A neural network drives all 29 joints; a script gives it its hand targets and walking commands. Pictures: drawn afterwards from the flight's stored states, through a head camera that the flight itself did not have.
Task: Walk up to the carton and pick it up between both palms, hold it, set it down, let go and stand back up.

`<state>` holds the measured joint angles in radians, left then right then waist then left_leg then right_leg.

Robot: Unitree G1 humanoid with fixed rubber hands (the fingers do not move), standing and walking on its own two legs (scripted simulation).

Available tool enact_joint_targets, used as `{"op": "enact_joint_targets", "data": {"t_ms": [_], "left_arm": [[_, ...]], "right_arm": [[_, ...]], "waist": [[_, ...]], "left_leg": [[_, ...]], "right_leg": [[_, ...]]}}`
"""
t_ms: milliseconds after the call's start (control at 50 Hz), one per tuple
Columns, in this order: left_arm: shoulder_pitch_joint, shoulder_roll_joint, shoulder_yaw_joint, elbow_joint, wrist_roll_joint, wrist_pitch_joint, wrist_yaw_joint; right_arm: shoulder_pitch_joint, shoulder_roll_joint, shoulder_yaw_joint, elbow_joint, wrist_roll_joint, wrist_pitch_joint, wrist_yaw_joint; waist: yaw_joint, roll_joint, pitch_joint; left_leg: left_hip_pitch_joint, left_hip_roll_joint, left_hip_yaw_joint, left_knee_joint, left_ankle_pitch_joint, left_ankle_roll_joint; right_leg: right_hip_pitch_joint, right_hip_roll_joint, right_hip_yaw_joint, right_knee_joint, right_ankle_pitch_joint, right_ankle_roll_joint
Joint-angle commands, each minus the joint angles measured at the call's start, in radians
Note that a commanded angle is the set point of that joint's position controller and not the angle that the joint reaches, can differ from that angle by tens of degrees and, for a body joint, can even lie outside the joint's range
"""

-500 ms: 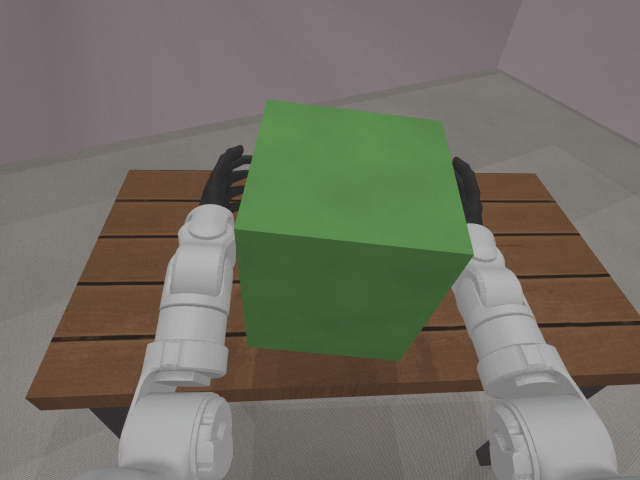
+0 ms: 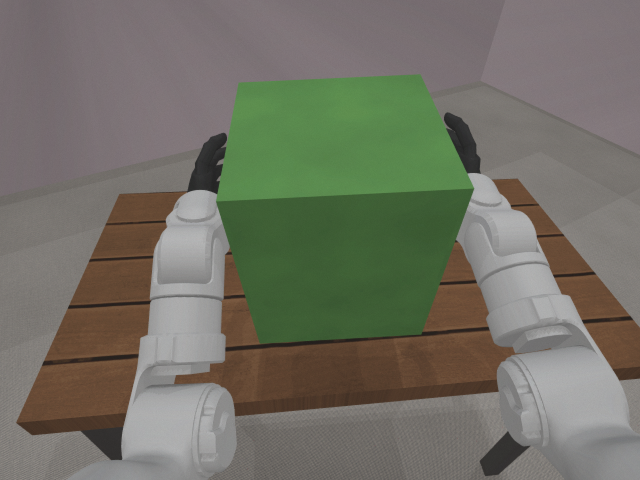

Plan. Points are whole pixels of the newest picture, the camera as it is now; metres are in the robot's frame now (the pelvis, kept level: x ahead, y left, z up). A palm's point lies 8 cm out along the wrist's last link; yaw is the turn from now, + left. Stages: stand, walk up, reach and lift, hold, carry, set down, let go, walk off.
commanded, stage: reach and lift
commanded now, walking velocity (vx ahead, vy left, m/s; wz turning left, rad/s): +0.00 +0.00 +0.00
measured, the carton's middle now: (335, 216) +0.37 -0.01 +0.17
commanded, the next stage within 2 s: hold in 1.32 s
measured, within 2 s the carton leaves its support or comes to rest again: neither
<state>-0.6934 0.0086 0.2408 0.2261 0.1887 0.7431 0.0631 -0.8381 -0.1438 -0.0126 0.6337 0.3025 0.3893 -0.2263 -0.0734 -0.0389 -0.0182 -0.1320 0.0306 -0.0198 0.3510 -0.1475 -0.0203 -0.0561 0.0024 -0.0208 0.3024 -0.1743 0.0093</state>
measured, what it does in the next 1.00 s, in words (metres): stands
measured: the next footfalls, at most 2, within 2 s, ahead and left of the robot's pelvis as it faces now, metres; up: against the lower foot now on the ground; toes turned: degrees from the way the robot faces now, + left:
none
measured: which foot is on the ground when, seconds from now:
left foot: down 0.00-1.00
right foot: down 0.00-1.00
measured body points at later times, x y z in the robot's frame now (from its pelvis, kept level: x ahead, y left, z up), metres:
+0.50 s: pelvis +0.00 +0.00 +0.00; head -0.05 +0.02 +0.45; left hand +0.39 +0.15 +0.22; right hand +0.40 -0.16 +0.25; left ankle +0.03 +0.13 -0.75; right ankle +0.00 -0.12 -0.75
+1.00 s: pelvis -0.01 +0.00 +0.00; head -0.08 +0.03 +0.44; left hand +0.38 +0.16 +0.25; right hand +0.39 -0.15 +0.28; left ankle +0.03 +0.13 -0.75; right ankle +0.00 -0.12 -0.75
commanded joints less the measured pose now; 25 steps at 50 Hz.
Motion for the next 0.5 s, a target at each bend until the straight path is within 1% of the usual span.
{"op": "enact_joint_targets", "data": {"t_ms": [0, 20, 40, 60, 80, 100, 120, 140, 160, 180, 200, 220, 240, 260, 280, 300, 320, 340, 360, 380, 400, 420, 440, 460, 480], "left_arm": [[-0.863, -0.568, -0.489, -0.296, -0.147, -0.087, -0.127], [-0.870, -0.556, -0.478, -0.288, -0.144, -0.080, -0.135], [-0.869, -0.555, -0.466, -0.272, -0.135, -0.072, -0.139], [-0.886, -0.561, -0.488, -0.325, -0.152, -0.072, -0.136], [-0.903, -0.550, -0.479, -0.307, -0.157, -0.069, -0.136], [-0.903, -0.558, -0.482, -0.299, -0.156, -0.066, -0.137], [-0.933, -0.553, -0.488, -0.306, -0.164, -0.066, -0.135], [-0.935, -0.555, -0.485, -0.291, -0.159, -0.061, -0.133], [-0.952, -0.550, -0.490, -0.313, -0.174, -0.061, -0.132], [-0.955, -0.541, -0.483, -0.285, -0.176, -0.057, -0.130], [-0.968, -0.534, -0.475, -0.283, -0.174, -0.057, -0.127], [-0.979, -0.549, -0.492, -0.314, -0.187, -0.059, -0.127], [-0.992, -0.555, -0.502, -0.343, -0.202, -0.059, -0.122], [-0.985, -0.568, -0.515, -0.340, -0.208, -0.056, -0.115], [-1.011, -0.565, -0.512, -0.334, -0.207, -0.050, -0.114], [-1.016, -0.545, -0.489, -0.308, -0.211, -0.043, -0.113], [-1.013, -0.545, -0.479, -0.264, -0.201, -0.036, -0.115], [-1.007, -0.539, -0.472, -0.251, -0.196, -0.034, -0.116], [-0.991, -0.564, -0.492, -0.286, -0.211, -0.030, -0.110], [-1.026, -0.559, -0.481, -0.281, -0.215, -0.026, -0.112], [-1.053, -0.550, -0.472, -0.273, -0.221, -0.022, -0.112], [-1.060, -0.548, -0.464, -0.253, -0.220, -0.019, -0.112], [-1.063, -0.537, -0.446, -0.226, -0.207, -0.013, -0.111], [-1.059, -0.530, -0.443, -0.223, -0.207, -0.010, -0.112], [-1.074, -0.542, -0.444, -0.239, -0.210, -0.011, -0.111]], "right_arm": [[-0.855, 0.731, 0.456, -0.445, 0.152, 0.003, 0.087], [-0.838, 0.728, 0.457, -0.422, 0.151, 0.017, 0.079], [-0.851, 0.733, 0.438, -0.423, 0.147, 0.025, 0.077], [-0.856, 0.738, 0.444, -0.445, 0.164, 0.026, 0.076], [-0.866, 0.736, 0.443, -0.436, 0.160, 0.036, 0.078], [-0.854, 0.735, 0.430, -0.428, 0.158, 0.042, 0.077], [-0.863, 0.742, 0.429, -0.416, 0.156, 0.047, 0.081], [-0.874, 0.744, 0.424, -0.403, 0.156, 0.057, 0.084], [-0.871, 0.744, 0.420, -0.402, 0.160, 0.062, 0.084], [-0.890, 0.736, 0.420, -0.407, 0.165, 0.068, 0.086], [-0.896, 0.743, 0.410, -0.398, 0.159, 0.072, 0.087], [-0.900, 0.748, 0.415, -0.421, 0.169, 0.074, 0.085], [-0.921, 0.760, 0.427, -0.439, 0.174, 0.074, 0.083], [-0.932, 0.745, 0.424, -0.453, 0.191, 0.077, 0.082], [-0.920, 0.742, 0.418, -0.425, 0.190, 0.091, 0.082], [-0.935, 0.744, 0.418, -0.419, 0.205, 0.100, 0.084], [-0.945, 0.741, 0.397, -0.393, 0.189, 0.106, 0.086], [-0.937, 0.730, 0.383, -0.376, 0.188, 0.111, 0.087], [-0.960, 0.735, 0.398, -0.402, 0.203, 0.109, 0.089], [-0.965, 0.740, 0.396, -0.393, 0.208, 0.119, 0.090], [-0.971, 0.730, 0.387, -0.391, 0.204, 0.128, 0.092], [-0.990, 0.726, 0.390, -0.391, 0.210, 0.131, 0.092], [-1.000, 0.735, 0.373, -0.371, 0.205, 0.138, 0.090], [-0.994, 0.722, 0.362, -0.353, 0.210, 0.141, 0.090], [-0.995, 0.732, 0.366, -0.344, 0.208, 0.144, 0.092]], "waist": [[-0.010, 0.059, -0.621], [-0.008, 0.052, -0.572], [-0.007, 0.037, -0.562], [-0.006, 0.059, -0.592], [-0.011, 0.049, -0.581], [-0.021, 0.058, -0.557], [-0.015, 0.058, -0.567], [-0.011, 0.076, -0.561], [-0.012, 0.072, -0.574], [-0.015, 0.050, -0.570], [-0.018, 0.058, -0.562], [-0.015, 0.050, -0.594], [-0.009, 0.064, -0.636], [-0.010, 0.077, -0.651], [-0.023, 0.080, -0.630], [-0.008, 0.055, -0.623], [-0.011, 0.070, -0.593], [-0.014, 0.071, -0.581], [-0.003, 0.087, -0.629], [-0.007, 0.070, -0.629], [-0.011, 0.072, -0.617], [0.000, 0.065, -0.632], [0.004, 0.083, -0.612], [-0.008, 0.081, -0.601], [-0.004, 0.075, -0.625]], "left_leg": [[0.278, -0.072, 0.000, 0.040, 0.354, -0.001], [0.248, -0.076, 0.002, 0.034, 0.323, 0.004], [0.230, -0.075, 0.002, 0.028, 0.288, 0.011], [0.252, -0.067, -0.001, 0.030, 0.317, 0.000], [0.250, -0.071, 0.001, 0.033, 0.317, 0.000], [0.232, -0.071, -0.004, 0.029, 0.298, -0.002], [0.235, -0.072, -0.001, 0.021, 0.280, -0.001], [0.232, -0.068, 0.000, 0.020, 0.268, 0.001], [0.229, -0.066, -0.006, 0.023, 0.255, 0.003], [0.223, -0.066, -0.004, 0.022, 0.260, 0.002], [0.222, -0.071, -0.004, 0.021, 0.250, 0.003], [0.215, -0.071, -0.010, 0.028, 0.268, 0.002], [0.240, -0.070, -0.006, 0.036, 0.295, -0.001], [0.239, -0.064, -0.015, 0.043, 0.316, -0.010], [0.248, -0.067, -0.010, 0.043, 0.303, -0.009], [0.237, -0.063, -0.007, 0.037, 0.281, -0.008], [0.224, -0.064, -0.006, 0.024, 0.242, -0.002], [0.212, -0.061, -0.007, 0.020, 0.219, -0.003], [0.224, -0.061, -0.007, 0.027, 0.247, -0.006], [0.222, -0.060, -0.007, 0.029, 0.252, -0.011], [0.221, -0.063, -0.008, 0.023, 0.237, -0.002], [0.211, -0.062, -0.007, 0.027, 0.232, -0.004], [0.199, -0.067, 0.002, 0.022, 0.215, 0.001], [0.199, -0.061, -0.004, 0.019, 0.206, -0.003], [0.197, -0.062, -0.007, 0.021, 0.210, -0.004]], "right_leg": [[0.111, 0.063, -0.005, 0.016, 0.453, 0.076], [0.116, 0.059, 0.001, 0.011, 0.442, 0.079], [0.117, 0.058, 0.002, 0.014, 0.416, 0.082], [0.131, 0.061, -0.005, 0.016, 0.438, 0.073], [0.110, 0.059, -0.003, 0.013, 0.428, 0.076], [0.101, 0.058, 0.001, 0.006, 0.406, 0.074], [0.099, 0.059, -0.005, 0.008, 0.383, 0.071], [0.089, 0.057, -0.004, 0.006, 0.370, 0.068], [0.079, 0.060, -0.008, 0.007, 0.357, 0.065], [0.078, 0.063, -0.007, 0.009, 0.352, 0.069], [0.074, 0.056, 0.000, 0.007, 0.354, 0.071], [0.089, 0.067, -0.002, 0.015, 0.365, 0.070], [0.090, 0.065, 0.003, 0.021, 0.389, 0.065], [0.078, 0.070, 0.000, 0.024, 0.395, 0.068], [0.059, 0.072, 0.004, 0.013, 0.368, 0.067], [0.061, 0.072, 0.000, 0.014, 0.355, 0.071], [0.045, 0.068, 0.006, 0.006, 0.321, 0.069], [0.039, 0.063, 0.001, 0.001, 0.296, 0.066], [0.050, 0.071, 0.001, 0.012, 0.301, 0.061], [0.034, 0.077, 0.001, 0.006, 0.291, 0.066], [0.014, 0.073, 0.008, -0.001, 0.278, 0.064], [0.032, 0.074, 0.002, 0.005, 0.278, 0.066], [0.023, 0.068, 0.009, 0.001, 0.263, 0.067], [0.027, 0.071, 0.008, -0.003, 0.257, 0.067], [0.032, 0.075, 0.009, 0.001, 0.242, 0.061]]}}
